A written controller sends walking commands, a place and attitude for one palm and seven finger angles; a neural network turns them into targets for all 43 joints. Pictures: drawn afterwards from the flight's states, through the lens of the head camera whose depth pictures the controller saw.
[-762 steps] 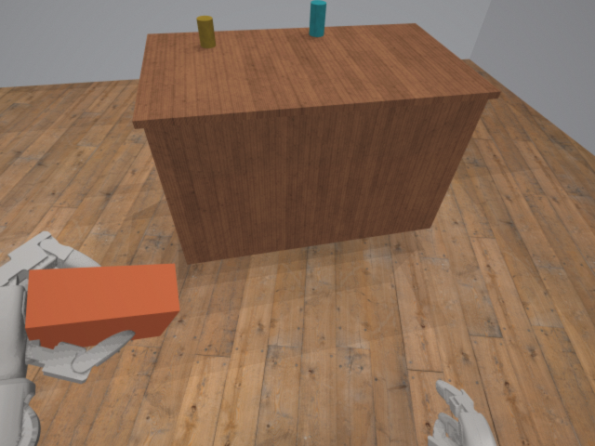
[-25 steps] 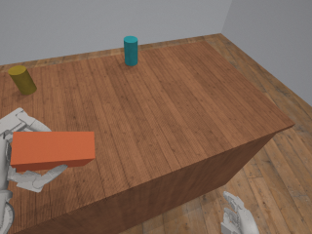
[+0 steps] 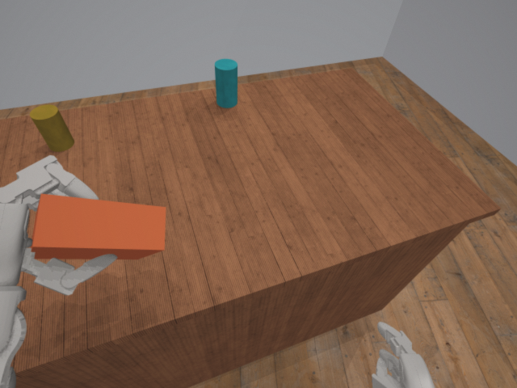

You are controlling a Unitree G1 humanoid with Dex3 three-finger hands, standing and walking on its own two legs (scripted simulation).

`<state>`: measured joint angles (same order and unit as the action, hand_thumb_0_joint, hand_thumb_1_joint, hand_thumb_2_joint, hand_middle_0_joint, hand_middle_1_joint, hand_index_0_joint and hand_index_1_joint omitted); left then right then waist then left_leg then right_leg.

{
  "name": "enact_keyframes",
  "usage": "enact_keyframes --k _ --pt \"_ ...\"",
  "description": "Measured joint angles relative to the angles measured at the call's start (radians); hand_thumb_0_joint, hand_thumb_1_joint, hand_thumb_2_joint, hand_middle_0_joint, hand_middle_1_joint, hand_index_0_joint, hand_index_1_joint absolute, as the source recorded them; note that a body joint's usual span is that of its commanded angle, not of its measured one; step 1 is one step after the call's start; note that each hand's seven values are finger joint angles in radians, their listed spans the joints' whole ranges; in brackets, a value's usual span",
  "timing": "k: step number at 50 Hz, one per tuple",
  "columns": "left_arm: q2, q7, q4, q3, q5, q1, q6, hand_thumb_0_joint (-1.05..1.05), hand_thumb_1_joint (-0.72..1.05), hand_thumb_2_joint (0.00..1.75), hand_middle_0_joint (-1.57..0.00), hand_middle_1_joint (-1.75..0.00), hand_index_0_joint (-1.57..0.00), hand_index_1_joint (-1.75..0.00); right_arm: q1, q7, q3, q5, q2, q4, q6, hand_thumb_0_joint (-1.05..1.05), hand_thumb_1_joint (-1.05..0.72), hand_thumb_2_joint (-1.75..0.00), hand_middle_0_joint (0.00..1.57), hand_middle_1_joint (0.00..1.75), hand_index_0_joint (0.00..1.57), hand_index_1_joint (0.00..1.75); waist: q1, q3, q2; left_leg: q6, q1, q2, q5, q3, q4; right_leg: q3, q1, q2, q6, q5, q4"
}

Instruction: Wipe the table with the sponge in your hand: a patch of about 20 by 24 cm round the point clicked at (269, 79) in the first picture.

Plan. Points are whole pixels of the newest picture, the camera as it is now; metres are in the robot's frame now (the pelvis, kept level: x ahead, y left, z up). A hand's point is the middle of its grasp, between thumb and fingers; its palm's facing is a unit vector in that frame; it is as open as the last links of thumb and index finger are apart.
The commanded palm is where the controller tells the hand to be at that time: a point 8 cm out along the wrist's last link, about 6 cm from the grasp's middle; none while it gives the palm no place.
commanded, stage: turn the palm down, sponge in hand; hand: left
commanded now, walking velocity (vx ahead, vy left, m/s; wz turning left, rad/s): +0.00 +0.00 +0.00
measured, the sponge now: (116, 233) +0.25 +0.21 +0.15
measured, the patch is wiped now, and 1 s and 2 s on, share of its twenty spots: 0.00 0.00 0.00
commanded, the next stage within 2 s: none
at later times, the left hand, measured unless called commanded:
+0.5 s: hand (68, 250) +0.22 +0.24 +0.16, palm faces +0.40 -0.59 -0.70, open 9.6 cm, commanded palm +0.17 +0.26 +0.19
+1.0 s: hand (77, 246) +0.23 +0.24 +0.15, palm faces +0.26 -0.40 -0.88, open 9.6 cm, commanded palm +0.19 +0.25 +0.21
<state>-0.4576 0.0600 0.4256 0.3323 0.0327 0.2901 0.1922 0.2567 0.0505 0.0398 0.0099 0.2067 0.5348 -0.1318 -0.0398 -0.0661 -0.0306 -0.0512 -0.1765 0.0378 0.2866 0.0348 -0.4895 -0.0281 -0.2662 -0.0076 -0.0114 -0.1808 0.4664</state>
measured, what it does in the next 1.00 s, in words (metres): stands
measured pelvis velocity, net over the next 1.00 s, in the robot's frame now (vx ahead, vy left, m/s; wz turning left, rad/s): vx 0.01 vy -0.04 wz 0.01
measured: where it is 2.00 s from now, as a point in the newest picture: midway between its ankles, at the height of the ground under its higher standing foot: outside the picture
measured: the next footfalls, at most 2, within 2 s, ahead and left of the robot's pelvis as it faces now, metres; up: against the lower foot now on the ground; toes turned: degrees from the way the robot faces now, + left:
none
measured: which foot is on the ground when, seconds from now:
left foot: down 0.00-1.00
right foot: down 0.00-1.00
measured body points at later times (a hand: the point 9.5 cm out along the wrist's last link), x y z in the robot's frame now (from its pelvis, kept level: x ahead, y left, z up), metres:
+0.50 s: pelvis -0.01 -0.06 -0.01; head -0.02 -0.09 +0.43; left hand +0.19 +0.27 +0.20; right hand +0.22 -0.27 -0.09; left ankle -0.01 +0.08 -0.74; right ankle +0.05 -0.11 -0.74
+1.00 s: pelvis +0.01 -0.04 -0.01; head +0.01 -0.08 +0.44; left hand +0.21 +0.26 +0.20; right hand +0.22 -0.27 -0.10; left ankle -0.01 +0.08 -0.74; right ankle +0.05 -0.11 -0.74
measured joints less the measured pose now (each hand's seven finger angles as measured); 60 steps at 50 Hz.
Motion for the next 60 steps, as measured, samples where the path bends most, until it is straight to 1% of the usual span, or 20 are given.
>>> enact_keyframes --k 1,2,4,5,7,9,11,13,16,18,21,25,27,29,31,35,40,45,52,60 --pt "-0.046 -0.020 -0.038 0.006 0.005 -0.085 -0.024 -0.01 -0.44 1.02 -0.79 -1.37 -0.79 -1.36 0.005 -0.009 -0.004 -0.015 0.003 0.013 -0.005 0.01 -0.90 -0.89 0.20 0.30 0.20 0.30 -0.010 0.004 -0.004 0.004 -0.015 0.011 0.002 -0.012 -0.015 0.001 -0.012 0.007 -0.010 0.005 0.019" --pt "-0.061 -0.040 -0.066 0.021 -0.018 -0.151 -0.072 -0.01 -0.44 1.02 -0.79 -1.36 -0.79 -1.36 -0.005 -0.023 -0.002 -0.025 0.013 0.036 -0.005 0.01 -0.90 -0.89 0.20 0.30 0.20 0.30 -0.016 0.008 0.002 0.009 -0.019 0.012 0.003 -0.018 -0.023 -0.003 -0.016 0.008 -0.013 0.002 0.028" --pt "-0.055 -0.070 -0.089 0.076 -0.079 -0.205 -0.180 -0.01 -0.44 1.02 -0.79 -1.37 -0.79 -1.36 -0.035 -0.044 0.006 -0.024 0.031 0.081 -0.002 0.01 -0.90 -0.89 0.20 0.30 0.20 0.30 -0.019 0.027 0.023 0.016 -0.013 0.005 0.002 -0.010 -0.019 0.005 -0.015 0.000 -0.011 -0.001 0.026" --pt "-0.043 -0.077 -0.087 0.095 -0.094 -0.203 -0.228 -0.01 -0.44 1.02 -0.79 -1.37 -0.78 -1.36 -0.049 -0.051 0.009 -0.017 0.039 0.093 0.002 0.01 -0.90 -0.89 0.21 0.30 0.20 0.30 -0.017 0.039 0.036 0.017 -0.011 0.001 0.003 -0.004 -0.016 0.010 -0.015 -0.004 -0.011 0.000 0.025" --pt "-0.022 -0.088 -0.066 0.098 -0.083 -0.158 -0.295 -0.01 -0.44 1.02 -0.79 -1.37 -0.78 -1.37 -0.071 -0.061 0.009 -0.007 0.052 0.095 0.011 0.02 -0.90 -0.89 0.21 0.30 0.21 0.30 -0.006 0.056 0.058 0.015 -0.011 -0.002 0.005 0.002 -0.019 0.016 -0.020 -0.008 -0.012 -0.002 0.032" --pt "-0.015 -0.098 -0.028 0.068 -0.052 -0.075 -0.328 0.00 -0.43 1.02 -0.78 -1.38 -0.78 -1.37 -0.091 -0.063 0.009 0.002 0.059 0.080 0.025 0.02 -0.90 -0.89 0.21 0.30 0.21 0.30 0.002 0.063 0.070 0.016 -0.018 -0.003 0.009 0.006 -0.030 0.020 -0.034 -0.009 -0.015 -0.010 0.053" --pt "-0.012 -0.098 0.007 0.026 -0.031 0.001 -0.321 0.00 -0.43 1.02 -0.78 -1.38 -0.77 -1.37 -0.105 -0.053 0.005 0.001 0.059 0.061 0.033 0.02 -0.90 -0.89 0.21 0.30 0.21 0.30 0.004 0.063 0.071 0.020 -0.029 -0.005 0.017 0.006 -0.048 0.019 -0.049 -0.010 -0.021 -0.022 0.081" --pt "-0.012 -0.083 0.017 -0.004 -0.022 0.048 -0.281 0.00 -0.43 1.02 -0.78 -1.38 -0.78 -1.37 -0.114 -0.036 0.002 -0.004 0.053 0.053 0.033 0.02 -0.90 -0.89 0.21 0.30 0.21 0.30 -0.001 0.064 0.062 0.027 -0.049 -0.006 0.025 -0.002 -0.073 0.010 -0.069 -0.010 -0.028 -0.037 0.112" --pt "-0.028 -0.037 -0.005 -0.019 0.011 0.036 -0.229 0.00 -0.44 1.02 -0.79 -1.37 -0.78 -1.36 -0.120 -0.014 -0.005 -0.007 0.045 0.058 0.032 0.01 -0.90 -0.89 0.21 0.30 0.20 0.30 -0.027 0.062 0.048 0.043 -0.074 -0.015 0.037 -0.021 -0.110 -0.011 -0.088 -0.016 -0.044 -0.053 0.145" --pt "-0.035 -0.007 -0.041 -0.011 0.041 -0.001 -0.216 -0.01 -0.44 1.02 -0.79 -1.37 -0.78 -1.36 -0.125 -0.001 -0.005 -0.009 0.044 0.069 0.038 0.01 -0.90 -0.89 0.20 0.30 0.20 0.30 -0.039 0.062 0.048 0.053 -0.086 -0.021 0.041 -0.038 -0.127 -0.029 -0.092 -0.020 -0.053 -0.058 0.153" --pt "-0.052 0.008 -0.110 -0.002 0.088 -0.078 -0.254 -0.01 -0.44 1.02 -0.79 -1.37 -0.78 -1.36 -0.136 0.016 0.001 -0.005 0.050 0.083 0.053 0.01 -0.90 -0.89 0.20 0.30 0.20 0.30 -0.050 0.059 0.063 0.065 -0.094 -0.030 0.044 -0.060 -0.141 -0.051 -0.088 -0.027 -0.063 -0.062 0.153" --pt "-0.087 -0.035 -0.168 -0.013 0.129 -0.129 -0.328 -0.01 -0.44 1.02 -0.79 -1.37 -0.78 -1.36 -0.152 0.038 0.004 0.007 0.055 0.086 0.077 0.01 -0.90 -0.89 0.20 0.30 0.20 0.30 -0.048 0.056 0.093 0.072 -0.089 -0.042 0.046 -0.066 -0.142 -0.058 -0.080 -0.039 -0.070 -0.063 0.148" --pt "-0.105 -0.066 -0.177 -0.023 0.137 -0.133 -0.337 -0.01 -0.44 1.02 -0.79 -1.37 -0.78 -1.36 -0.157 0.045 0.001 0.010 0.054 0.082 0.083 0.01 -0.90 -0.89 0.20 0.30 0.20 0.30 -0.042 0.055 0.103 0.074 -0.088 -0.047 0.049 -0.064 -0.143 -0.056 -0.082 -0.044 -0.070 -0.065 0.150" --pt "-0.124 -0.093 -0.166 -0.026 0.140 -0.119 -0.331 0.00 -0.44 1.02 -0.79 -1.37 -0.78 -1.36 -0.158 0.049 -0.004 0.012 0.053 0.078 0.089 0.01 -0.90 -0.89 0.21 0.30 0.20 0.30 -0.035 0.054 0.104 0.077 -0.089 -0.050 0.053 -0.059 -0.144 -0.052 -0.088 -0.047 -0.073 -0.069 0.156" --pt "-0.138 -0.103 -0.138 -0.024 0.142 -0.097 -0.319 0.00 -0.44 1.02 -0.79 -1.37 -0.78 -1.36 -0.155 0.048 -0.012 0.013 0.053 0.071 0.094 0.01 -0.90 -0.89 0.21 0.30 0.20 0.30 -0.030 0.054 0.104 0.081 -0.093 -0.052 0.058 -0.053 -0.148 -0.047 -0.096 -0.050 -0.077 -0.073 0.165" --pt "-0.153 -0.085 -0.072 -0.012 0.158 -0.043 -0.309 0.00 -0.44 1.02 -0.79 -1.37 -0.78 -1.36 -0.136 0.044 -0.029 0.016 0.064 0.065 0.108 0.01 -0.90 -0.89 0.20 0.30 0.20 0.30 -0.030 0.059 0.102 0.085 -0.104 -0.053 0.071 -0.044 -0.159 -0.037 -0.114 -0.052 -0.082 -0.086 0.183" --pt "-0.160 -0.044 -0.018 -0.003 0.202 0.015 -0.348 0.00 -0.44 1.02 -0.79 -1.37 -0.78 -1.36 -0.109 0.048 -0.044 0.025 0.085 0.066 0.130 0.01 -0.90 -0.89 0.20 0.30 0.20 0.30 -0.037 0.073 0.104 0.077 -0.108 -0.046 0.084 -0.033 -0.163 -0.026 -0.125 -0.045 -0.075 -0.101 0.199" --pt "-0.156 -0.040 -0.007 -0.033 0.273 0.028 -0.399 0.00 -0.44 1.02 -0.79 -1.37 -0.78 -1.36 -0.096 0.067 -0.041 0.033 0.090 0.064 0.131 0.02 -0.90 -0.89 0.20 0.30 0.20 0.30 -0.047 0.075 0.107 0.062 -0.090 -0.037 0.085 -0.028 -0.150 -0.019 -0.107 -0.038 -0.064 -0.101 0.186" --pt "-0.140 -0.045 0.028 -0.121 0.380 0.009 -0.445 0.00 -0.44 1.02 -0.79 -1.37 -0.78 -1.36 -0.116 0.076 -0.011 0.030 0.062 0.058 0.115 0.02 -0.90 -0.89 0.20 0.30 0.20 0.30 -0.053 0.078 0.109 0.045 -0.037 -0.025 0.065 -0.023 -0.096 -0.011 -0.053 -0.027 -0.047 -0.081 0.133" --pt "-0.152 -0.081 0.000 -0.173 0.486 -0.073 -0.565 0.00 -0.44 1.02 -0.79 -1.37 -0.78 -1.36 -0.184 0.054 0.034 0.037 0.038 0.062 0.139 0.02 -0.90 -0.89 0.20 0.30 0.20 0.30 -0.067 0.072 0.118 0.034 0.028 -0.018 0.028 -0.018 -0.023 -0.003 0.016 -0.023 -0.036 -0.041 0.053"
